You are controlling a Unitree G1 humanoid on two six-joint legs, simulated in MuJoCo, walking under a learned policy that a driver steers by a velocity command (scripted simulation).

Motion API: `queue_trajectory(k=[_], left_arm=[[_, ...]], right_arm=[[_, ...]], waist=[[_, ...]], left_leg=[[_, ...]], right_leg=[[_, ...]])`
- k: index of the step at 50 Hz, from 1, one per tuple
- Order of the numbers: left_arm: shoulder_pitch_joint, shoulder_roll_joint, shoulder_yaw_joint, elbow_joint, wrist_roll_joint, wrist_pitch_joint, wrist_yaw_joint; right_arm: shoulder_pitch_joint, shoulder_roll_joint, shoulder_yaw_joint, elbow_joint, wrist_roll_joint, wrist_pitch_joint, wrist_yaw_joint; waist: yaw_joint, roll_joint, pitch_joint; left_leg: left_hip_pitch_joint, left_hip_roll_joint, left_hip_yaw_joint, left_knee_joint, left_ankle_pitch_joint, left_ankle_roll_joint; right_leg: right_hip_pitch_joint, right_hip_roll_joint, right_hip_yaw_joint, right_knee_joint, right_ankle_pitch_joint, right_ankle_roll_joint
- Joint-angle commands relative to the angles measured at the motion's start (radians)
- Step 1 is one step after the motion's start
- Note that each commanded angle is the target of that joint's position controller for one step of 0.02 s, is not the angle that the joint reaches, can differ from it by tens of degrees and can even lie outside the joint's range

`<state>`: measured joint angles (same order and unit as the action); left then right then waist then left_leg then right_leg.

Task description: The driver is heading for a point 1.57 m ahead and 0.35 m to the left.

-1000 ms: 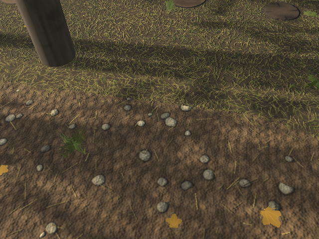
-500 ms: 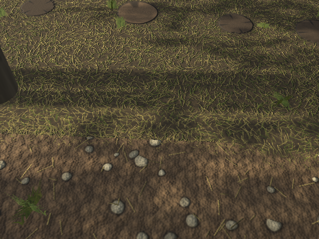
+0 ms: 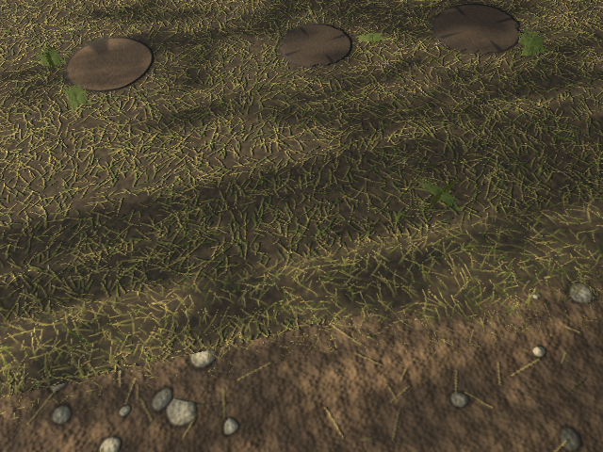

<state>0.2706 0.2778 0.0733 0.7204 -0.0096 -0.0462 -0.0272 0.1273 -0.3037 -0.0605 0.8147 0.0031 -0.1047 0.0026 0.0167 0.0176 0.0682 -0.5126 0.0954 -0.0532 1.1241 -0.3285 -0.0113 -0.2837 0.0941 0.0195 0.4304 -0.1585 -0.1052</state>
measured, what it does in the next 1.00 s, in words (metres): walks ahead, turning left: left foot, then right foot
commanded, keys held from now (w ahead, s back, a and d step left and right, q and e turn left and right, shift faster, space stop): w+e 0.06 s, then w+q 0.02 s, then q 0.82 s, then no key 0.10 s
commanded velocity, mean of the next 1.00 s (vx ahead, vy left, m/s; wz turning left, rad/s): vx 0.16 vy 0.00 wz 0.24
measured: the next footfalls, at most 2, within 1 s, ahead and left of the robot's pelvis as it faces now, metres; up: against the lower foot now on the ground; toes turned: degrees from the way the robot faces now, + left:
left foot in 0.30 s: +0.35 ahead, +0.13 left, +0.00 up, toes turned -3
right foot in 0.74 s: +0.34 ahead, -0.10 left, +0.00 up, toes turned +17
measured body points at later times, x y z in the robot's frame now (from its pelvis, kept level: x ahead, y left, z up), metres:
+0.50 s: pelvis +0.21 +0.05 -0.01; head +0.25 +0.06 +0.44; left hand +0.34 +0.33 -0.12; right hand +0.36 -0.22 -0.11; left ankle +0.31 +0.13 -0.74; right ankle +0.18 -0.09 -0.67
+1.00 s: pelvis +0.25 +0.00 +0.00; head +0.28 -0.01 +0.45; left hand +0.29 +0.31 -0.08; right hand +0.48 -0.23 -0.11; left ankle +0.19 +0.14 -0.67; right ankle +0.30 -0.11 -0.74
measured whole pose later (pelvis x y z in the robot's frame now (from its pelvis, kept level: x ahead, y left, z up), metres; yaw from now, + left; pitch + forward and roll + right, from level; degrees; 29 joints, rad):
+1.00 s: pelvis +0.25 +0.00 +0.00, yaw +20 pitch +1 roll +1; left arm 0.18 0.25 0.05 0.68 0.02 0.00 0.04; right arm 0.19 -0.34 -0.10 0.68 0.02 0.07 -0.02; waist 0.02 0.03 0.04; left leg -0.50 -0.02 -0.07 1.02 -0.41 -0.10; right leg -0.26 -0.05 -0.04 0.45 -0.22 -0.01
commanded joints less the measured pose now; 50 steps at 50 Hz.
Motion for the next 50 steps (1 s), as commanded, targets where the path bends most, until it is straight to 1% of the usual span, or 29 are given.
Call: queue_trajectory(k=[1,3,6,8,10,13,14,15,16,17,18,19,20,21,23,25,28,33,36,37,38,39,40,41,42,43,46,48,50], left_arm=[[-0.021,0.154,0.037,-0.084,-0.002,-0.026,0.02],[0.015,0.169,0.042,-0.074,-0.003,-0.023,0.033],[0.031,0.141,0.029,-0.051,0.003,-0.018,0.043],[0.069,0.14,0.025,-0.023,0.007,-0.016,0.046],[0.075,0.133,0.019,-0.004,0.012,-0.014,0.048],[0.051,0.14,0.019,0.013,0.018,-0.009,0.05],[0.023,0.145,0.02,0.013,0.016,-0.006,0.052],[0.008,0.144,0.019,0.009,0.013,-0.003,0.056],[0.04,0.128,0.012,-0.014,0.032,-0.005,0.061],[0.167,0.074,-0.007,-0.014,0.038,-0.01,0.057],[0.172,0.113,-0.007,-0.01,0.027,-0.007,0.048],[0.093,0.156,0.006,-0.026,0.005,0.005,0.046],[0.016,0.158,0.008,-0.04,0.002,0.02,0.052],[-0.023,0.154,0.012,-0.052,0.008,0.036,0.06],[-0.026,0.125,0.011,-0.065,0.014,0.055,0.071],[-0.011,0.09,0.003,-0.058,0.017,0.051,0.079],[-0.027,0.089,0.003,-0.056,0.017,0.047,0.08],[-0.072,0.095,0.007,-0.072,0.009,0.032,0.067],[-0.023,0.099,0.016,-0.055,0.003,0.014,0.053],[0.001,0.143,0.029,-0.054,0.013,0.012,0.055],[-0.011,0.233,0.049,-0.066,0.044,0.021,0.061],[-0.05,0.234,0.051,-0.078,0.079,0.022,0.056],[-0.109,0.175,0.033,-0.107,0.071,0.017,0.062],[-0.156,0.135,0.023,-0.117,0.05,0.015,0.066],[-0.176,0.12,0.018,-0.122,0.031,0.017,0.069],[-0.173,0.113,0.013,-0.12,0.022,0.019,0.071],[-0.11,0.122,0.015,-0.105,0.03,0.034,0.076],[-0.073,0.142,0.023,-0.091,0.028,0.043,0.077],[-0.088,0.166,0.031,-0.091,0.022,0.048,0.07]], right_arm=[[0.029,-0.083,-0.025,-0.055,-0.018,0.011,-0.006],[-0.051,-0.068,-0.019,-0.082,-0.019,0.014,-0.009],[-0.11,-0.038,-0.003,-0.088,-0.013,0.008,0.006],[-0.145,-0.033,0.003,-0.099,-0.01,-0.001,0.019],[-0.151,-0.049,0.001,-0.101,-0.007,-0.005,0.029],[-0.11,-0.083,-0.008,-0.095,-0.01,-0.01,0.043],[-0.05,-0.099,-0.015,-0.079,-0.013,-0.012,0.044],[0.028,-0.125,-0.027,-0.057,-0.019,-0.015,0.043],[0.1,-0.194,-0.041,-0.057,-0.029,-0.016,0.04],[0.117,-0.226,-0.041,-0.07,-0.035,-0.002,0.037],[0.138,-0.158,-0.028,-0.068,-0.01,0.014,0.037],[0.083,-0.146,-0.028,-0.093,0.006,0.027,0.035],[0.043,-0.127,-0.023,-0.109,0.007,0.044,0.029],[0.016,-0.125,-0.02,-0.119,0.004,0.057,0.021],[-0.014,-0.125,-0.023,-0.13,-0.006,0.076,0.01],[-0.008,-0.137,-0.033,-0.14,-0.012,0.088,0.0],[0.0,-0.161,-0.049,-0.156,0.002,0.102,-0.016],[0.009,-0.16,-0.056,-0.172,0.007,0.13,-0.025],[0.004,-0.151,-0.054,-0.183,0.019,0.148,-0.031],[0.029,-0.125,-0.047,-0.184,0.02,0.15,-0.032],[0.03,-0.081,-0.037,-0.207,0.018,0.145,-0.03],[0.033,-0.123,-0.052,-0.22,0.013,0.129,-0.026],[0.072,-0.178,-0.072,-0.195,0.006,0.127,-0.022],[0.105,-0.182,-0.079,-0.166,0.013,0.136,-0.023],[0.126,-0.159,-0.077,-0.147,0.011,0.149,-0.03],[0.128,-0.135,-0.07,-0.148,0.011,0.159,-0.03],[0.048,-0.087,-0.05,-0.197,0.024,0.162,-0.024],[0.01,-0.067,-0.038,-0.222,0.019,0.157,-0.021],[0.007,-0.05,-0.026,-0.232,0.012,0.155,-0.013]], waist=[[-0.036,-0.056,-0.107],[-0.011,-0.064,-0.083],[0.021,-0.103,-0.067],[0.049,-0.112,-0.072],[0.054,-0.113,-0.073],[0.027,-0.116,-0.088],[-0.011,-0.113,-0.11],[-0.052,-0.09,-0.151],[-0.053,0.015,-0.257],[-0.005,0.22,-0.373],[-0.029,0.197,-0.445],[-0.044,0.118,-0.353],[-0.05,0.04,-0.273],[-0.039,0.008,-0.203],[-0.001,0.065,-0.146],[0.0,0.119,-0.161],[-0.012,0.112,-0.213],[-0.033,0.139,-0.186],[0.003,0.141,-0.17],[0.003,0.091,-0.176],[-0.022,-0.147,-0.146],[-0.026,-0.303,-0.132],[-0.047,-0.216,-0.132],[-0.064,-0.154,-0.12],[-0.066,-0.129,-0.116],[-0.053,-0.131,-0.102],[-0.003,-0.163,-0.097],[0.022,-0.182,-0.125],[0.023,-0.199,-0.146]], left_leg=[[-0.088,0.012,-0.003,-0.107,0.102,-0.039],[-0.114,-0.006,-0.002,-0.243,0.21,-0.06],[-0.04,-0.032,0.025,-0.467,0.403,-0.057],[0.019,-0.053,0.044,-0.529,0.515,-0.04],[0.012,-0.057,0.037,-0.572,0.508,-0.011],[0.03,-0.073,0.035,-0.611,0.38,0.044],[0.095,-0.096,0.051,-0.644,0.37,0.065],[0.2,-0.106,0.061,-0.695,0.477,0.088],[0.413,0.017,-0.088,-0.635,0.85,0.151],[0.7,0.241,-0.394,-0.616,1.104,0.348],[0.737,0.275,-0.553,-0.695,0.924,0.399],[0.653,0.234,-0.504,-0.725,0.669,0.361],[0.541,0.189,-0.438,-0.759,0.488,0.316],[0.415,0.166,-0.406,-0.797,0.375,0.291],[0.254,0.083,-0.345,-0.85,0.229,0.242],[0.219,0.046,-0.308,-0.854,0.264,0.238],[0.22,0.04,-0.327,-0.845,0.193,0.236],[0.213,0.03,-0.412,-0.839,0.041,0.208],[0.185,-0.013,-0.423,-0.783,0.032,0.162],[0.115,-0.057,-0.384,-0.713,-0.046,0.117],[-0.059,-0.182,-0.211,-0.499,-0.182,0.057],[-0.111,-0.227,-0.09,-0.235,-0.274,0.014],[-0.097,-0.179,-0.111,-0.074,-0.227,-0.012],[-0.094,-0.174,-0.096,-0.01,-0.172,-0.03],[-0.112,-0.166,-0.081,0.051,-0.123,-0.049],[-0.133,-0.16,-0.073,0.107,-0.099,-0.067],[-0.148,-0.134,-0.013,0.02,-0.052,-0.099],[-0.108,-0.119,-0.006,-0.095,-0.077,-0.106],[0.0,-0.102,0.023,-0.223,-0.112,-0.094]], right_leg=[[0.098,-0.243,0.279,-0.214,0.264,-0.184],[0.083,-0.224,0.256,-0.216,0.247,-0.167],[0.07,-0.184,0.153,-0.194,0.318,-0.109],[0.08,-0.197,0.136,-0.174,0.37,-0.086],[0.147,-0.225,0.139,-0.132,0.413,-0.074],[0.24,-0.268,0.154,-0.031,0.511,-0.057],[0.251,-0.256,0.139,0.04,0.596,-0.041],[0.25,-0.208,0.106,0.165,0.642,-0.009],[0.136,-0.132,0.068,0.396,0.419,0.039],[-0.166,-0.003,0.016,0.756,-0.274,0.13],[-0.263,0.004,0.091,0.862,-0.503,0.148],[-0.328,-0.04,0.116,0.922,-0.452,0.153],[-0.353,-0.065,0.096,0.907,-0.399,0.154],[-0.344,-0.086,0.09,0.85,-0.357,0.154],[-0.248,-0.1,0.077,0.67,-0.31,0.149],[-0.188,-0.075,0.049,0.536,-0.297,0.16],[-0.137,-0.068,0.063,0.422,-0.215,0.173],[-0.09,-0.053,0.074,0.26,-0.173,0.164],[0.047,-0.053,0.05,0.012,-0.059,0.125],[0.141,-0.154,0.116,-0.058,-0.043,0.087],[0.185,-0.364,0.345,-0.13,-0.023,-0.025],[0.099,-0.498,0.506,-0.173,0.118,-0.14],[0.081,-0.482,0.443,-0.15,0.174,-0.146],[0.078,-0.414,0.33,-0.125,0.19,-0.098],[0.105,-0.366,0.259,-0.105,0.191,-0.065],[0.113,-0.355,0.216,-0.094,0.249,-0.067],[0.173,-0.325,0.13,-0.092,0.31,-0.09],[0.227,-0.344,0.131,-0.076,0.34,-0.11],[0.206,-0.356,0.112,-0.066,0.359,-0.117]])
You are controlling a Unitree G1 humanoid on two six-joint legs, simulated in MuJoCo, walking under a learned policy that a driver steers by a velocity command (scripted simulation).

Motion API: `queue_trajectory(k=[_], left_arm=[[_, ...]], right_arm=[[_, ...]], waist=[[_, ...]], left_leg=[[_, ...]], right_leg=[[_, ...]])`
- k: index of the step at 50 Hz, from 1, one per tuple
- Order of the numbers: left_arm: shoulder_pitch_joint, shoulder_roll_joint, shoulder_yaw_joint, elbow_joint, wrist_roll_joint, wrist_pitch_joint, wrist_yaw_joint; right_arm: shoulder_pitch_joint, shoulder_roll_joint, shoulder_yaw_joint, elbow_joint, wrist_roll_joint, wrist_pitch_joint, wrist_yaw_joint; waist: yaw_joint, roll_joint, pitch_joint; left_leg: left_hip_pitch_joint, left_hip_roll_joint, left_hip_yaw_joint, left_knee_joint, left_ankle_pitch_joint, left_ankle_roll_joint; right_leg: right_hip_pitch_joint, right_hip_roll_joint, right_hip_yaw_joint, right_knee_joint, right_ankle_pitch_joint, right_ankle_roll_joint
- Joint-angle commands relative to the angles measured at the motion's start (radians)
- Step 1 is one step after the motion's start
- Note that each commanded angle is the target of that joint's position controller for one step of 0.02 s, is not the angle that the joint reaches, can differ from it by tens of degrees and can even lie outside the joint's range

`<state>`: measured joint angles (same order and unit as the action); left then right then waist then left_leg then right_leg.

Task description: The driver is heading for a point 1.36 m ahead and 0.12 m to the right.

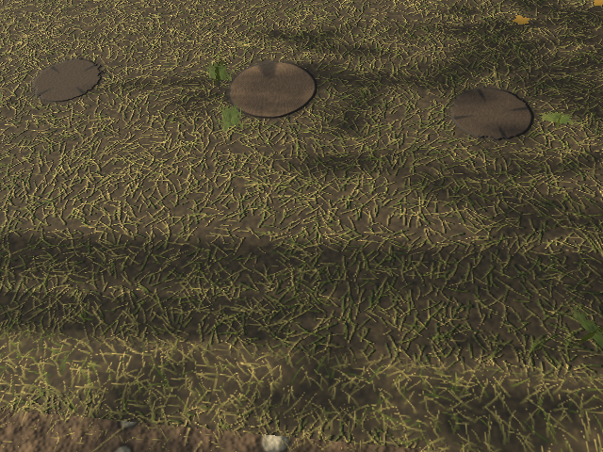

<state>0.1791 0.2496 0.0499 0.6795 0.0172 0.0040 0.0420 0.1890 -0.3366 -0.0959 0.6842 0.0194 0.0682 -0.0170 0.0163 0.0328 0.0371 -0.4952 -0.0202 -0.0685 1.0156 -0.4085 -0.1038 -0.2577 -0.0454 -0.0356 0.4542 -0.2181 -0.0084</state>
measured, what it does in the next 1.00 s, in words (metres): walks ahead: left foot, then right foot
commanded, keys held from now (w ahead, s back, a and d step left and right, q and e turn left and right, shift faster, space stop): no key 0.22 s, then w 0.78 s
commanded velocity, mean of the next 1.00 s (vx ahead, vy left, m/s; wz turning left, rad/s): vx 0.28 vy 0.00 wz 0.09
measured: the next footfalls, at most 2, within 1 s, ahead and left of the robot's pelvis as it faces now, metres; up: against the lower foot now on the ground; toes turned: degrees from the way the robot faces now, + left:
left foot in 0.14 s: +0.02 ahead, +0.14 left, +0.00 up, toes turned +1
right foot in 0.54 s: +0.09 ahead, -0.10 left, +0.00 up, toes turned +2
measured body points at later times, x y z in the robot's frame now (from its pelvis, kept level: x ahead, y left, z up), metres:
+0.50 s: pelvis +0.02 +0.02 +0.00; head +0.03 +0.01 +0.45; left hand +0.14 +0.31 -0.10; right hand +0.12 -0.26 -0.12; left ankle -0.02 +0.14 -0.74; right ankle +0.05 -0.10 -0.73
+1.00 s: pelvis +0.22 +0.02 -0.01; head +0.26 +0.02 +0.44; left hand +0.16 +0.30 -0.14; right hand +0.48 -0.18 -0.09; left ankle +0.39 +0.16 -0.72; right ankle +0.05 -0.10 -0.74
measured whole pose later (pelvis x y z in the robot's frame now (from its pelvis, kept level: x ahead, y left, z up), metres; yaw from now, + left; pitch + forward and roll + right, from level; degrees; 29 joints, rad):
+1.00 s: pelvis +0.22 +0.02 -0.01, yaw +3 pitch +2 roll +0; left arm 0.45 0.27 0.04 0.88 -0.02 -0.06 0.01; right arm 0.02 -0.25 -0.04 0.67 0.02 -0.08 0.06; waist 0.10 0.03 0.03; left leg -0.59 0.03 0.02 0.53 0.01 0.03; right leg 0.14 0.01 -0.02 0.20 -0.37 -0.01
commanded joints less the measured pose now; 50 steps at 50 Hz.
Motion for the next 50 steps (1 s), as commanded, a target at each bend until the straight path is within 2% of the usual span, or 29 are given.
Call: queue_trajectory(k=[1,4,6,7,8,9,10,11,13,14,15,16,18,20,23,25,26,27,28,29,30,31,33,34,39,43,46,48,50], left_arm=[[-0.002,0.204,0.058,-0.048,-0.009,-0.001,-0.005],[-0.003,0.21,0.057,-0.03,-0.029,0.001,-0.017],[0.013,0.186,0.046,-0.004,-0.048,-0.001,-0.019],[0.059,0.153,0.034,0.012,-0.032,-0.011,-0.023],[0.082,0.081,0.007,-0.009,0.023,-0.026,-0.037],[-0.007,0.102,0.012,-0.032,0.013,-0.025,-0.027],[-0.04,0.153,0.025,-0.026,-0.004,-0.018,-0.021],[-0.038,0.152,0.03,-0.014,-0.012,-0.01,-0.017],[-0.002,0.169,0.041,0.014,-0.007,0.004,-0.013],[-0.008,0.171,0.043,0.016,-0.016,0.0,-0.017],[-0.015,0.167,0.044,0.015,-0.026,-0.007,-0.021],[-0.028,0.158,0.042,0.013,-0.035,-0.017,-0.024],[-0.052,0.137,0.034,0.014,-0.036,-0.041,-0.03],[-0.056,0.117,0.026,0.02,-0.032,-0.063,-0.041],[-0.032,0.123,0.023,0.033,-0.037,-0.078,-0.056],[0.043,0.126,0.025,0.064,-0.038,-0.083,-0.061],[0.107,0.134,0.031,0.091,-0.038,-0.083,-0.059],[0.187,0.148,0.036,0.111,-0.042,-0.083,-0.053],[0.284,0.208,0.046,0.122,-0.035,-0.085,-0.043],[0.325,0.327,0.073,0.124,-0.019,-0.091,-0.055],[0.266,0.253,0.052,0.104,-0.014,-0.101,-0.059],[0.21,0.204,0.036,0.09,-0.017,-0.108,-0.058],[0.148,0.179,0.025,0.075,-0.018,-0.109,-0.06],[0.145,0.172,0.02,0.073,-0.015,-0.108,-0.057],[0.195,0.163,0.017,0.1,-0.019,-0.099,-0.044],[0.25,0.182,0.021,0.13,-0.026,-0.089,-0.034],[0.278,0.19,0.025,0.153,-0.034,-0.078,-0.034],[0.275,0.2,0.032,0.162,-0.04,-0.069,-0.031],[0.258,0.223,0.041,0.163,-0.038,-0.061,-0.027]], right_arm=[[-0.055,-0.02,0.011,-0.104,-0.005,-0.018,0.009],[-0.024,-0.034,0.008,-0.09,-0.006,-0.016,0.016],[0.031,-0.031,0.009,-0.062,-0.012,-0.018,0.02],[0.046,-0.072,0.004,-0.065,-0.016,-0.018,0.015],[0.048,-0.162,-0.01,-0.08,-0.028,-0.012,0.0],[0.011,-0.095,0.01,-0.078,-0.049,-0.025,0.009],[-0.022,-0.061,0.022,-0.082,-0.059,-0.044,0.016],[-0.048,-0.045,0.027,-0.067,-0.058,-0.058,0.015],[-0.015,-0.093,0.012,-0.037,-0.024,-0.069,0.011],[0.021,-0.115,0.005,-0.02,-0.015,-0.066,0.007],[0.038,-0.109,0.006,-0.009,-0.012,-0.065,0.002],[0.039,-0.095,0.009,-0.005,-0.012,-0.068,-0.002],[0.037,-0.08,0.012,-0.001,-0.012,-0.078,-0.008],[0.037,-0.092,0.006,0.003,-0.009,-0.089,-0.006],[0.041,-0.115,-0.002,0.012,0.004,-0.095,0.007],[0.023,-0.11,0.001,0.015,0.012,-0.092,0.014],[0.024,-0.088,0.009,0.018,0.007,-0.092,0.017],[0.015,-0.042,0.024,0.017,-0.003,-0.095,0.02],[-0.014,0.043,0.05,-0.003,-0.021,-0.103,0.028],[-0.035,0.012,0.038,-0.064,0.0,-0.122,0.021],[-0.034,-0.075,0.016,-0.054,0.016,-0.135,0.017],[-0.018,-0.093,0.008,-0.04,0.021,-0.141,0.023],[-0.006,-0.07,0.007,-0.015,-0.002,-0.145,0.026],[-0.013,-0.054,0.009,-0.011,-0.008,-0.145,0.029],[-0.085,-0.001,0.022,-0.03,-0.011,-0.14,0.03],[-0.209,0.028,0.038,-0.069,-0.003,-0.151,0.049],[-0.269,0.022,0.041,-0.094,0.004,-0.159,0.068],[-0.276,0.004,0.038,-0.104,0.005,-0.164,0.078],[-0.208,-0.033,0.024,-0.091,0.0,-0.165,0.077]], waist=[[0.025,-0.226,-0.119],[0.012,-0.235,-0.118],[-0.025,-0.206,-0.105],[-0.012,-0.129,-0.145],[0.032,0.158,-0.19],[-0.022,0.209,-0.166],[-0.032,0.151,-0.119],[-0.022,0.149,-0.105],[-0.039,0.145,-0.084],[-0.053,0.135,-0.058],[-0.059,0.135,-0.026],[-0.061,0.138,0.0],[-0.065,0.124,0.01],[-0.066,0.11,-0.006],[-0.052,0.105,-0.013],[0.0,0.078,-0.019],[0.029,0.062,-0.032],[0.066,0.036,-0.047],[0.095,-0.15,-0.068],[0.093,-0.352,-0.05],[0.076,-0.231,0.006],[0.046,-0.206,0.047],[0.019,-0.147,0.051],[0.016,-0.141,0.046],[0.034,-0.116,0.031],[0.074,-0.117,0.062],[0.079,-0.113,0.091],[0.058,-0.12,0.089],[0.007,-0.146,0.026]], left_leg=[[0.034,0.013,0.059,-0.171,-0.038,0.006],[0.149,-0.001,0.096,-0.383,0.039,0.041],[0.31,-0.013,0.107,-0.678,0.278,0.097],[0.462,0.067,-0.001,-0.688,0.423,0.129],[0.588,0.288,-0.229,-0.616,0.783,0.217],[0.422,0.365,-0.282,-0.654,0.697,0.363],[0.374,0.326,-0.259,-0.684,0.604,0.374],[0.366,0.288,-0.221,-0.688,0.556,0.346],[0.384,0.261,-0.229,-0.743,0.255,0.322],[0.383,0.259,-0.255,-0.782,0.073,0.327],[0.386,0.259,-0.28,-0.818,-0.067,0.329],[0.39,0.259,-0.29,-0.843,-0.119,0.326],[0.402,0.253,-0.271,-0.857,-0.087,0.319],[0.392,0.247,-0.239,-0.853,-0.032,0.318],[0.314,0.247,-0.216,-0.84,-0.032,0.323],[0.214,0.228,-0.191,-0.795,-0.067,0.301],[0.157,0.203,-0.174,-0.747,-0.091,0.281],[0.074,0.166,-0.134,-0.651,-0.101,0.244],[-0.054,0.061,-0.007,-0.33,-0.089,0.17],[-0.286,-0.023,0.059,-0.073,-0.185,0.143],[-0.353,0.046,-0.016,0.069,-0.146,0.153],[-0.384,0.078,-0.023,0.097,-0.036,0.166],[-0.363,0.118,-0.009,0.061,0.113,0.158],[-0.327,0.131,-0.002,0.036,0.178,0.148],[-0.279,0.117,0.049,-0.162,0.385,0.085],[-0.192,0.088,0.082,-0.372,0.498,0.079],[-0.181,0.076,0.077,-0.453,0.482,0.104],[-0.164,0.068,0.073,-0.491,0.424,0.136],[-0.039,0.027,0.102,-0.504,0.35,0.172]], right_leg=[[0.162,-0.222,0.164,-0.087,0.433,-0.218],[0.149,-0.227,0.17,-0.053,0.441,-0.214],[0.083,-0.192,0.14,-0.003,0.385,-0.15],[-0.01,-0.152,0.101,0.054,0.242,-0.072],[-0.177,-0.048,-0.003,0.224,-0.141,0.026],[-0.194,-0.021,0.035,0.271,-0.368,0.064],[-0.18,-0.032,0.06,0.35,-0.367,0.076],[-0.193,-0.031,0.071,0.38,-0.34,0.081],[-0.243,-0.022,0.055,0.445,-0.27,0.092],[-0.285,-0.012,0.044,0.49,-0.248,0.087],[-0.329,-0.015,0.047,0.5,-0.222,0.077],[-0.356,-0.021,0.049,0.475,-0.2,0.065],[-0.345,-0.024,0.045,0.381,-0.164,0.044],[-0.275,-0.017,0.032,0.278,-0.141,0.027],[-0.133,0.006,0.003,0.154,-0.106,0.005],[0.034,0.032,-0.024,0.048,0.0,-0.016],[0.135,0.046,-0.025,0.03,-0.002,-0.024],[0.248,0.007,0.029,0.003,-0.036,-0.041],[0.348,-0.182,0.294,-0.119,-0.162,-0.099],[0.374,-0.364,0.687,-0.276,-0.454,-0.249],[0.317,-0.371,0.72,-0.304,-0.578,-0.275],[0.294,-0.322,0.626,-0.302,-0.535,-0.24],[0.263,-0.246,0.461,-0.31,-0.314,-0.192],[0.238,-0.213,0.388,-0.323,-0.21,-0.176],[0.224,-0.149,0.187,-0.347,0.136,-0.177],[0.207,-0.147,0.12,-0.352,0.191,-0.173],[0.264,-0.189,0.121,-0.331,0.219,-0.176],[0.323,-0.218,0.123,-0.292,0.304,-0.163],[0.368,-0.22,0.11,-0.187,0.595,-0.143]])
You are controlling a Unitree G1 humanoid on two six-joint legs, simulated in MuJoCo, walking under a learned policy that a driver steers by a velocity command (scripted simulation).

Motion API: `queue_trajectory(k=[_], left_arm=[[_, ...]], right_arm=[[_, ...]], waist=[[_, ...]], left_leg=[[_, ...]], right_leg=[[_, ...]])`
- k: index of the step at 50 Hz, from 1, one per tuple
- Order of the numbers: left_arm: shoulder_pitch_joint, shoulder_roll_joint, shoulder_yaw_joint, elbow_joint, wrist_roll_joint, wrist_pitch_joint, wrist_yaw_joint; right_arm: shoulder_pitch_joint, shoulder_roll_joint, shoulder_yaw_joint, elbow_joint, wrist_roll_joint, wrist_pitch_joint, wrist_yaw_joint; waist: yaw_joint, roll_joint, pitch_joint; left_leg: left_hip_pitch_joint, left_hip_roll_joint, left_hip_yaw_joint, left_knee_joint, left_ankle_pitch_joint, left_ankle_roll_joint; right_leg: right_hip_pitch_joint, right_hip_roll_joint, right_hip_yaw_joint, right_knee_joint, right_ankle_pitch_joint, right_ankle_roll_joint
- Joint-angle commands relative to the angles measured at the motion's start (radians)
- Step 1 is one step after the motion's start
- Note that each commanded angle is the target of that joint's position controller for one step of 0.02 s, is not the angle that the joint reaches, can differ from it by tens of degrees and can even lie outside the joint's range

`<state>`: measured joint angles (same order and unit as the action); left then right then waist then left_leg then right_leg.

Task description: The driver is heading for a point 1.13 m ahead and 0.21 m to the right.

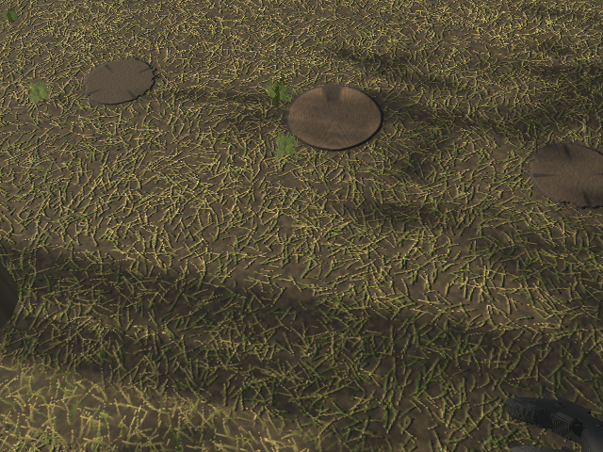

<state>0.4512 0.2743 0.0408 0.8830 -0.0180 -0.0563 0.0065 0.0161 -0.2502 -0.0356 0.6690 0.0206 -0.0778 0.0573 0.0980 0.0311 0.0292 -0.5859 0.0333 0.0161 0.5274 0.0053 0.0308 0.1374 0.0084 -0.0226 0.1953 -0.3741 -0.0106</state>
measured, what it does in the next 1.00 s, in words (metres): walks ahead, turning right: left foot, then right foot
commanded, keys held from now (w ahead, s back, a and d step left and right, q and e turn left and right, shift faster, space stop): w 0.26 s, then w+e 0.60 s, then w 0.14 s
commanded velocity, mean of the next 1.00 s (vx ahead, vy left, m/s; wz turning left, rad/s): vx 0.49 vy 0.00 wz -0.28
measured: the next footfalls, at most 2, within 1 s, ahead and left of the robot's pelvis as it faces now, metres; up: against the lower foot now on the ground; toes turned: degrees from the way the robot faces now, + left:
left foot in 0.04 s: +0.21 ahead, +0.12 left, +0.00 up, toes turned +1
right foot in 0.60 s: +0.52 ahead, -0.12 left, +0.00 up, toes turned -9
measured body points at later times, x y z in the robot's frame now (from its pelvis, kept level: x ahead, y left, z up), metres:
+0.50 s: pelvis +0.28 +0.02 +0.01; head +0.31 +0.01 +0.46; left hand +0.50 +0.24 -0.09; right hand +0.29 -0.26 -0.12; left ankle +0.17 +0.12 -0.73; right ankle +0.47 -0.13 -0.69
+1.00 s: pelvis +0.57 -0.05 +0.01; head +0.60 -0.07 +0.46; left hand +0.72 +0.21 -0.09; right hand +0.70 -0.35 -0.08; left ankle +0.80 +0.05 -0.69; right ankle +0.48 -0.11 -0.73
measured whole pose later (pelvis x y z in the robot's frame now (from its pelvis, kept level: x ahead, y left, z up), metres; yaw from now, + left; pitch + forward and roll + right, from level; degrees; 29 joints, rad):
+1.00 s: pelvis +0.57 -0.05 +0.01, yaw -19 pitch +2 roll +0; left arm 0.34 0.29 0.06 0.73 -0.02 -0.05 0.01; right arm 0.05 -0.29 -0.03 0.71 0.00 -0.10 0.02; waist 0.08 0.04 0.03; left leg -0.60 0.05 -0.08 0.55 0.08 -0.05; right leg -0.10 0.11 0.15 0.36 -0.29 -0.08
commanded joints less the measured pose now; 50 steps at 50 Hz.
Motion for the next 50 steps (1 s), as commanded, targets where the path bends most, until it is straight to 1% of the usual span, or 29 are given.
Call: queue_trajectory(k=[1,2,3,4,5,6,7,8,9,11,14,18,24,26,27,28,29,30,31,32,33,34,35,36,37,40,44,47,50], left_arm=[[-0.03,0.205,0.052,-0.042,-0.001,0.006,0.011],[-0.033,0.19,0.044,-0.049,0.006,0.011,0.014],[-0.011,0.123,0.019,-0.078,0.037,0.007,0.017],[0.133,0.004,-0.012,-0.079,0.014,-0.017,0.004],[0.019,0.133,0.016,-0.077,-0.015,-0.038,-0.004],[-0.091,0.171,0.028,-0.113,-0.034,-0.05,-0.009],[-0.14,0.154,0.024,-0.122,-0.023,-0.055,-0.004],[-0.154,0.144,0.029,-0.123,-0.004,-0.053,-0.002],[-0.126,0.131,0.029,-0.117,-0.001,-0.043,-0.004],[-0.099,0.097,0.024,-0.108,0.001,-0.023,-0.002],[-0.186,0.086,0.021,-0.141,0.011,-0.007,0.003],[-0.304,0.065,0.011,-0.167,0.003,-0.019,-0.014],[-0.466,0.057,0.003,-0.247,-0.007,-0.025,-0.051],[-0.473,0.065,0.006,-0.27,-0.004,-0.025,-0.067],[-0.451,0.079,0.013,-0.275,-0.002,-0.023,-0.072],[-0.4,0.103,0.026,-0.272,0.001,-0.019,-0.073],[-0.283,0.139,0.048,-0.249,0.001,-0.015,-0.07],[-0.12,0.198,0.08,-0.213,-0.002,-0.011,-0.058],[-0.009,0.314,0.112,-0.204,0.004,-0.004,-0.041],[-0.02,0.288,0.098,-0.218,-0.007,-0.01,-0.043],[-0.034,0.217,0.077,-0.221,0.001,-0.012,-0.041],[-0.081,0.185,0.069,-0.227,0.004,-0.014,-0.037],[-0.145,0.168,0.063,-0.238,0.005,-0.014,-0.036],[-0.191,0.137,0.052,-0.253,0.011,-0.015,-0.035],[-0.216,0.132,0.05,-0.268,0.018,-0.014,-0.032],[-0.211,0.159,0.059,-0.266,0.01,-0.019,-0.018],[-0.161,0.178,0.065,-0.241,0.001,-0.009,0.003],[-0.098,0.173,0.061,-0.209,-0.001,-0.007,0.005],[-0.063,0.166,0.059,-0.184,-0.001,-0.002,0.005]], right_arm=[[0.078,-0.151,-0.054,-0.046,-0.003,-0.017,-0.005],[0.25,-0.198,-0.077,0.003,-0.003,-0.013,-0.018],[0.43,-0.277,-0.093,0.037,-0.014,-0.004,-0.034],[0.427,-0.303,-0.09,0.052,-0.021,-0.008,-0.021],[0.389,-0.198,-0.066,0.045,-0.011,-0.009,-0.023],[0.317,-0.166,-0.055,0.043,-0.008,-0.009,-0.027],[0.255,-0.157,-0.05,0.038,-0.013,-0.01,-0.027],[0.213,-0.136,-0.045,0.035,-0.022,-0.013,-0.024],[0.195,-0.121,-0.04,0.036,-0.033,-0.018,-0.024],[0.192,-0.119,-0.042,0.052,-0.024,-0.031,-0.023],[0.216,-0.148,-0.048,0.085,-0.022,-0.038,-0.033],[0.248,-0.169,-0.049,0.11,-0.026,-0.033,-0.046],[0.337,-0.192,-0.055,0.168,-0.015,-0.006,-0.054],[0.331,-0.202,-0.058,0.171,-0.012,0.012,-0.06],[0.315,-0.216,-0.062,0.165,-0.012,0.02,-0.065],[0.304,-0.233,-0.067,0.157,-0.012,0.028,-0.072],[0.29,-0.239,-0.067,0.149,-0.014,0.04,-0.08],[0.285,-0.228,-0.06,0.134,-0.017,0.043,-0.091],[0.357,-0.139,-0.029,0.084,-0.037,0.022,-0.086],[0.361,-0.1,-0.007,0.077,-0.043,-0.017,-0.067],[0.271,-0.181,-0.029,0.055,-0.004,-0.047,-0.047],[0.209,-0.183,-0.025,0.034,0.013,-0.064,-0.041],[0.187,-0.172,-0.025,0.031,-0.002,-0.069,-0.046],[0.185,-0.184,-0.035,0.035,-0.021,-0.061,-0.053],[0.201,-0.179,-0.037,0.032,-0.028,-0.048,-0.053],[0.207,-0.144,-0.031,0.023,-0.039,-0.02,-0.059],[0.056,-0.104,-0.016,-0.015,-0.036,-0.021,-0.057],[-0.023,-0.102,-0.012,-0.03,-0.022,-0.034,-0.041],[-0.054,-0.134,-0.022,-0.047,-0.019,-0.046,-0.029]], waist=[[-0.141,-0.151,-0.046],[-0.221,-0.138,-0.164],[-0.261,0.031,-0.335],[-0.16,0.297,-0.467],[-0.207,0.173,-0.353],[-0.195,0.112,-0.196],[-0.16,0.007,-0.123],[-0.129,-0.003,-0.072],[-0.097,0.03,-0.072],[-0.072,0.038,-0.059],[-0.079,0.019,0.004],[-0.127,0.011,0.028],[-0.189,-0.007,0.063],[-0.174,0.006,0.052],[-0.153,0.023,0.026],[-0.121,0.046,-0.021],[-0.055,0.05,-0.093],[0.025,0.017,-0.181],[0.01,-0.177,-0.314],[-0.017,-0.247,-0.43],[0.019,-0.178,-0.353],[0.003,-0.113,-0.228],[-0.042,-0.029,-0.14],[-0.075,-0.029,-0.098],[-0.103,-0.056,-0.085],[-0.121,-0.072,-0.063],[-0.066,-0.098,-0.034],[-0.02,-0.114,-0.029],[-0.014,-0.122,-0.015]], left_leg=[[0.211,-0.061,0.047,-0.031,-0.069,0.065],[0.476,-0.048,0.035,-0.019,-0.045,0.099],[0.813,0.179,-0.232,0.027,-0.049,0.16],[1.047,0.366,-0.741,-0.146,-0.344,0.313],[0.96,0.328,-0.729,-0.231,-0.458,0.266],[0.815,0.296,-0.565,-0.249,-0.398,0.226],[0.667,0.26,-0.461,-0.273,-0.271,0.209],[0.559,0.219,-0.377,-0.299,-0.17,0.204],[0.497,0.196,-0.328,-0.328,-0.12,0.203],[0.433,0.18,-0.263,-0.377,-0.063,0.221],[0.4,0.175,-0.178,-0.42,0.001,0.228],[0.423,0.133,-0.036,-0.432,0.046,0.173],[0.648,0.208,0.036,-0.389,0.096,0.146],[0.719,0.229,0.055,-0.321,0.243,0.126],[0.737,0.228,0.072,-0.259,0.411,0.112],[0.747,0.224,0.089,-0.164,0.598,0.099],[0.722,0.204,0.117,0.003,0.72,0.078],[0.575,0.166,0.142,0.239,0.64,0.041],[0.164,0.041,0.151,0.625,0.171,-0.022],[-0.09,-0.119,-0.041,0.84,-0.568,-0.045],[-0.196,-0.045,-0.144,0.882,-0.526,-0.022],[-0.209,-0.001,-0.124,0.825,-0.446,-0.004],[-0.174,0.037,-0.111,0.72,-0.386,-0.006],[-0.107,0.066,-0.107,0.642,-0.346,-0.014],[-0.054,0.072,-0.108,0.613,-0.325,-0.027],[-0.019,0.065,-0.079,0.493,-0.259,-0.081],[0.033,0.019,-0.063,0.174,0.013,-0.107],[0.095,-0.004,-0.059,0.05,0.142,-0.096],[0.064,-0.003,-0.078,-0.021,0.067,-0.056]], right_leg=[[-0.035,-0.248,0.068,0.212,0.938,-0.124],[-0.139,-0.202,0.036,0.419,0.95,-0.093],[-0.387,-0.128,0.004,0.765,0.543,-0.061],[-0.723,0.06,0.11,1.053,-0.2,-0.016],[-0.833,0.001,0.186,1.137,-0.188,-0.027],[-0.878,-0.047,0.145,1.124,-0.093,-0.039],[-0.838,-0.098,0.119,1.075,0.001,-0.037],[-0.803,-0.127,0.111,1.02,0.058,-0.029],[-0.743,-0.151,0.119,0.998,0.097,-0.025],[-0.712,-0.164,0.106,0.953,0.117,-0.006],[-0.796,-0.176,0.095,0.83,0.216,0.029],[-0.781,-0.145,0.067,0.571,0.461,0.021],[-0.848,-0.096,0.047,0.392,0.459,-0.024],[-0.843,-0.074,0.019,0.374,0.363,-0.049],[-0.795,-0.046,-0.012,0.375,0.307,-0.066],[-0.713,-0.01,-0.045,0.385,0.251,-0.085],[-0.559,0.033,-0.071,0.366,0.243,-0.111],[-0.294,0.03,-0.017,0.332,0.293,-0.153],[0.111,-0.215,0.419,0.33,0.228,-0.303],[0.285,-0.355,0.867,0.156,0.156,-0.422],[0.248,-0.324,0.757,0.128,0.112,-0.364],[0.107,-0.283,0.607,0.121,0.164,-0.324],[-0.049,-0.241,0.506,0.104,0.257,-0.295],[-0.16,-0.207,0.436,0.08,0.354,-0.278],[-0.234,-0.188,0.417,0.055,0.4,-0.282],[-0.352,-0.155,0.337,0.022,0.496,-0.295],[-0.408,-0.084,0.252,0.032,0.407,-0.229],[-0.384,-0.109,0.274,0.042,0.318,-0.207],[-0.259,-0.164,0.339,0.111,0.318,-0.197]])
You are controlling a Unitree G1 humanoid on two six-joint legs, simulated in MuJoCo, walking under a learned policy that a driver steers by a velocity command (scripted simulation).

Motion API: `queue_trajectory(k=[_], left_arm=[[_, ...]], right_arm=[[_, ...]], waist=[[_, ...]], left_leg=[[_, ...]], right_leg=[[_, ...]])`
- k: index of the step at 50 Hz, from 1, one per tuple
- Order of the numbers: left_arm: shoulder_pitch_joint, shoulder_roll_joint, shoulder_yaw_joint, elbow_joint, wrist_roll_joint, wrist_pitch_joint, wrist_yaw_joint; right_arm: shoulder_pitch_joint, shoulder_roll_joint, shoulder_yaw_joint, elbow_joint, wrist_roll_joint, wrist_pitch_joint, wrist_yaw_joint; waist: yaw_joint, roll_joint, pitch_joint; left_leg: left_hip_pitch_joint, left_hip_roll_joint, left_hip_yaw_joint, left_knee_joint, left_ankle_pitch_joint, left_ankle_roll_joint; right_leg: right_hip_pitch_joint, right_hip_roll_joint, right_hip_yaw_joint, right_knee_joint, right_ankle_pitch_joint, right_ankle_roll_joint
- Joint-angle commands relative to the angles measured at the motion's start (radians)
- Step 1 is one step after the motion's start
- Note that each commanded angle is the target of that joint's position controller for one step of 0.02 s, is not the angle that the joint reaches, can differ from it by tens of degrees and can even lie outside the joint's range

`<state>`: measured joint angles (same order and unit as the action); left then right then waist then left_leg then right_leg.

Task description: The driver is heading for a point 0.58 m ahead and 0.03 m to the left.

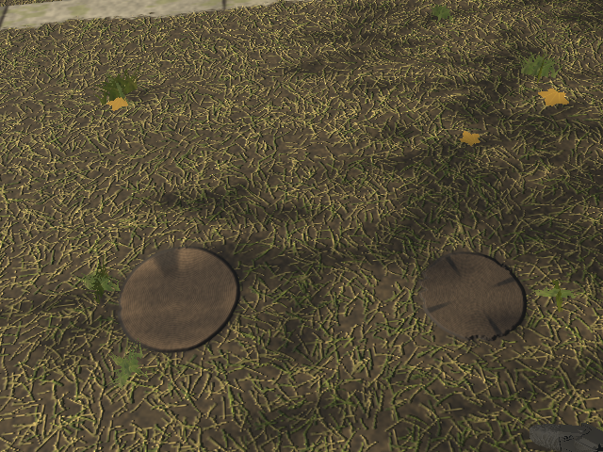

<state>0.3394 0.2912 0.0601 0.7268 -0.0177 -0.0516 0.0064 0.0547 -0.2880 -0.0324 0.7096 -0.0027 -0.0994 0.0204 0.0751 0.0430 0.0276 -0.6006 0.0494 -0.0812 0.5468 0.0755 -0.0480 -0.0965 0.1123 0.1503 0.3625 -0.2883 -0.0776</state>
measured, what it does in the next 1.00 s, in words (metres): walks ahead: left foot, then right foot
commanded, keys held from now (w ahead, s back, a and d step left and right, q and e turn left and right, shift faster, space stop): w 0.54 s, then no key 0.46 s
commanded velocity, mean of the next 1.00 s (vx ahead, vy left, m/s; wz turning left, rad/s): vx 0.37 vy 0.00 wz -0.07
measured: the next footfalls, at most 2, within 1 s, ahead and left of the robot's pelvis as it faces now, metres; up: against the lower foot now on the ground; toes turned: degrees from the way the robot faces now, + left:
left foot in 0.08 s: +0.23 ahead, +0.14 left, +0.00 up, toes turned -3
right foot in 0.60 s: +0.51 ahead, -0.12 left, +0.00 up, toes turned -4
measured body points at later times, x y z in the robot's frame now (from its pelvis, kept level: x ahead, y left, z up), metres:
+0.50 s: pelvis +0.28 +0.03 +0.00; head +0.31 +0.03 +0.45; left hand +0.52 +0.24 -0.08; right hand +0.26 -0.25 -0.12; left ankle +0.19 +0.14 -0.74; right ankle +0.45 -0.13 -0.70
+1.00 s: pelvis +0.47 -0.02 -0.01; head +0.48 -0.01 +0.44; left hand +0.59 +0.23 -0.13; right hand +0.58 -0.29 -0.12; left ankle +0.52 +0.12 -0.74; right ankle +0.47 -0.11 -0.74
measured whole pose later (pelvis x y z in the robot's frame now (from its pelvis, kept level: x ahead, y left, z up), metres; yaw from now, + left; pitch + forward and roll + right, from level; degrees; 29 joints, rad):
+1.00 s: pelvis +0.47 -0.02 -0.01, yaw -3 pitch +0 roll -2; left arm 0.19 0.24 0.02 0.85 0.02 -0.04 -0.02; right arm 0.17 -0.27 -0.03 0.82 -0.02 0.01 -0.03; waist 0.01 0.04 0.01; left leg -0.33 0.07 -0.05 0.51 -0.18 -0.03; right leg -0.23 0.07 -0.06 0.44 -0.21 -0.05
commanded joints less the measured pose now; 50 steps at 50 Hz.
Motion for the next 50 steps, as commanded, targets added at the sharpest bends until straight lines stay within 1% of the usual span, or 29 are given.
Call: queue_trajectory(k=[1,3,4,5,6,7,8,9,10,12,14,19,23,27,28,29,30,31,32,33,34,35,36,38,41,44,47,49,50], left_arm=[[0.05,0.152,0.041,-0.023,0.001,-0.003,0.006],[0.031,0.154,0.043,-0.02,0.003,0.006,0.006],[0.022,0.132,0.034,-0.024,0.006,0.007,0.005],[0.015,0.095,0.016,-0.044,0.018,0.006,0.004],[0.164,0.024,-0.006,-0.046,0.0,-0.008,0.002],[0.146,0.079,-0.002,-0.04,-0.008,-0.017,0.003],[0.027,0.148,0.018,-0.055,-0.018,-0.02,0.001],[-0.05,0.144,0.016,-0.076,-0.009,-0.021,0.002],[-0.091,0.131,0.016,-0.088,0.007,-0.024,-0.001],[-0.066,0.098,0.015,-0.081,0.01,-0.021,-0.005],[-0.06,0.066,0.007,-0.079,0.011,-0.017,-0.006],[-0.214,0.026,-0.011,-0.119,0.015,-0.028,-0.013],[-0.333,0.026,-0.013,-0.15,0.002,-0.038,-0.031],[-0.363,0.054,-0.003,-0.174,0.0,-0.046,-0.049],[-0.316,0.073,0.006,-0.162,0.007,-0.048,-0.049],[-0.2,0.103,0.024,-0.128,0.019,-0.05,-0.045],[-0.071,0.154,0.04,-0.096,0.035,-0.052,-0.037],[0.045,0.243,0.055,-0.087,0.058,-0.046,-0.027],[0.07,0.211,0.049,-0.071,0.039,-0.032,-0.031],[0.028,0.151,0.031,-0.079,0.026,-0.021,-0.033],[-0.049,0.119,0.019,-0.082,0.021,-0.019,-0.03],[-0.113,0.088,0.007,-0.077,0.019,-0.021,-0.033],[-0.16,0.069,0.002,-0.075,0.022,-0.025,-0.035],[-0.214,0.064,0.001,-0.06,0.043,-0.032,-0.039],[-0.254,0.083,0.005,-0.03,0.045,-0.034,-0.031],[-0.221,0.099,0.007,0.014,0.04,-0.018,-0.021],[-0.224,0.089,-0.002,0.046,0.032,-0.002,-0.02],[-0.192,0.048,-0.018,0.073,0.025,0.002,-0.02],[-0.144,0.034,-0.024,0.084,0.041,0.0,-0.02]], right_arm=[[-0.086,-0.106,-0.03,-0.089,0.005,-0.028,0.01],[-0.014,-0.123,-0.041,-0.075,0.004,-0.034,0.008],[0.087,-0.152,-0.057,-0.048,-0.002,-0.037,0.003],[0.241,-0.199,-0.071,-0.031,-0.015,-0.039,-0.003],[0.359,-0.284,-0.098,0.007,-0.015,-0.026,-0.002],[0.392,-0.206,-0.082,0.027,0.017,-0.02,0.009],[0.331,-0.149,-0.064,0.018,0.021,-0.016,0.007],[0.263,-0.13,-0.054,0.003,0.009,-0.008,0.004],[0.224,-0.107,-0.044,0.003,0.001,-0.003,0.005],[0.197,-0.084,-0.034,0.005,-0.008,-0.006,0.003],[0.21,-0.1,-0.038,0.019,0.003,-0.011,0.001],[0.256,-0.147,-0.049,0.056,0.016,0.001,-0.011],[0.333,-0.162,-0.049,0.097,0.025,0.015,-0.013],[0.354,-0.181,-0.057,0.124,0.028,0.038,-0.021],[0.337,-0.188,-0.058,0.124,0.025,0.044,-0.025],[0.318,-0.185,-0.056,0.119,0.024,0.05,-0.028],[0.317,-0.158,-0.043,0.103,0.012,0.049,-0.032],[0.388,-0.073,-0.012,0.074,-0.023,0.033,-0.029],[0.486,-0.049,0.0,0.11,-0.003,0.022,-0.02],[0.421,-0.16,-0.03,0.117,0.022,0.021,-0.017],[0.32,-0.155,-0.031,0.088,0.034,0.026,-0.019],[0.281,-0.136,-0.029,0.084,0.022,0.037,-0.025],[0.276,-0.124,-0.033,0.083,0.008,0.053,-0.032],[0.324,-0.075,-0.025,0.103,0.004,0.082,-0.04],[0.3,-0.047,-0.015,0.099,-0.007,0.093,-0.05],[0.229,-0.068,-0.021,0.09,-0.005,0.102,-0.05],[0.183,-0.077,-0.028,0.081,-0.008,0.109,-0.049],[0.17,-0.091,-0.031,0.076,-0.025,0.106,-0.052],[0.156,-0.137,-0.038,0.062,-0.024,0.104,-0.058]], waist=[[0.001,-0.143,-0.01],[-0.045,-0.165,-0.022],[-0.095,-0.15,-0.087],[-0.164,-0.081,-0.23],[-0.132,0.199,-0.369],[-0.158,0.209,-0.343],[-0.172,0.095,-0.183],[-0.153,0.024,-0.1],[-0.133,0.009,-0.033],[-0.091,0.057,-0.022],[-0.082,0.064,-0.028],[-0.124,0.029,-0.005],[-0.168,0.025,0.019],[-0.144,0.037,0.025],[-0.11,0.044,0.001],[-0.044,0.036,-0.075],[0.009,0.009,-0.191],[0.005,-0.202,-0.362],[-0.007,-0.348,-0.509],[0.013,-0.197,-0.408],[-0.009,-0.153,-0.265],[-0.042,-0.086,-0.176],[-0.077,-0.088,-0.141],[-0.128,-0.127,-0.131],[-0.139,-0.154,-0.142],[-0.106,-0.144,-0.149],[-0.106,-0.129,-0.105],[-0.111,-0.09,-0.075],[-0.076,-0.018,-0.075]], left_leg=[[0.081,-0.021,0.021,-0.051,-0.05,0.039],[0.169,-0.038,0.051,-0.09,-0.123,0.079],[0.32,-0.037,0.059,-0.109,-0.107,0.113],[0.575,0.097,-0.077,-0.072,-0.084,0.18],[0.95,0.305,-0.492,-0.113,-0.247,0.354],[0.963,0.343,-0.7,-0.243,-0.508,0.362],[0.835,0.309,-0.577,-0.264,-0.585,0.31],[0.703,0.266,-0.453,-0.279,-0.512,0.279],[0.593,0.226,-0.37,-0.309,-0.413,0.277],[0.492,0.167,-0.262,-0.351,-0.266,0.264],[0.466,0.156,-0.191,-0.374,-0.144,0.28],[0.469,0.126,-0.055,-0.401,-0.005,0.261],[0.511,0.143,-0.035,-0.384,-0.023,0.245],[0.632,0.199,-0.056,-0.309,0.072,0.217],[0.646,0.184,-0.041,-0.236,0.23,0.198],[0.631,0.14,-0.004,-0.094,0.399,0.169],[0.527,0.085,0.03,0.098,0.348,0.126],[0.205,-0.028,0.07,0.46,-0.137,0.06],[0.023,-0.127,-0.011,0.702,-0.736,0.023],[-0.022,-0.07,-0.07,0.769,-0.715,0.025],[-0.061,-0.027,-0.026,0.744,-0.659,0.023],[-0.042,0.011,0.002,0.672,-0.604,0.012],[0.02,0.042,0.003,0.595,-0.554,0.006],[0.186,0.042,0.021,0.495,-0.477,-0.015],[0.282,0.034,0.036,0.287,-0.367,-0.022],[0.325,0.027,0.038,0.17,-0.254,-0.014],[0.382,0.019,0.041,0.037,-0.229,0.013],[0.468,0.036,0.017,-0.12,-0.09,0.044],[0.509,0.102,-0.045,-0.13,0.047,0.069]], right_leg=[[0.008,-0.286,0.187,-0.035,0.258,-0.125],[0.041,-0.287,0.195,0.035,0.393,-0.104],[0.029,-0.236,0.159,0.152,0.512,-0.08],[-0.084,-0.179,0.101,0.4,0.417,-0.044],[-0.454,-0.019,-0.011,0.765,-0.021,0.044],[-0.624,-0.031,0.034,0.883,-0.29,0.051],[-0.69,-0.087,0.037,0.929,-0.213,0.045],[-0.677,-0.135,-0.015,0.9,-0.134,0.045],[-0.661,-0.166,-0.037,0.836,-0.078,0.05],[-0.569,-0.206,-0.053,0.753,-0.013,0.058],[-0.557,-0.215,-0.08,0.689,0.011,0.073],[-0.544,-0.21,-0.116,0.379,0.256,0.096],[-0.493,-0.175,-0.137,0.224,0.362,0.088],[-0.474,-0.155,-0.134,0.147,0.251,0.04],[-0.399,-0.133,-0.148,0.122,0.23,0.022],[-0.231,-0.101,-0.177,0.081,0.282,-0.005],[0.012,-0.167,-0.13,0.107,0.479,-0.045],[0.402,-0.428,0.16,0.204,0.829,-0.166],[0.528,-0.563,0.448,0.117,0.844,-0.301],[0.403,-0.512,0.353,0.084,0.779,-0.258],[0.272,-0.463,0.215,0.069,0.797,-0.22],[0.132,-0.41,0.131,0.031,0.809,-0.192],[0.023,-0.381,0.083,-0.004,0.78,-0.173],[-0.141,-0.339,0.0,-0.059,0.805,-0.171],[-0.2,-0.31,-0.08,-0.075,0.812,-0.166],[-0.183,-0.315,-0.073,-0.089,0.628,-0.155],[-0.206,-0.309,-0.043,-0.08,0.335,-0.129],[-0.231,-0.247,-0.048,-0.038,0.124,-0.052],[-0.253,-0.192,-0.072,0.013,0.017,-0.004]])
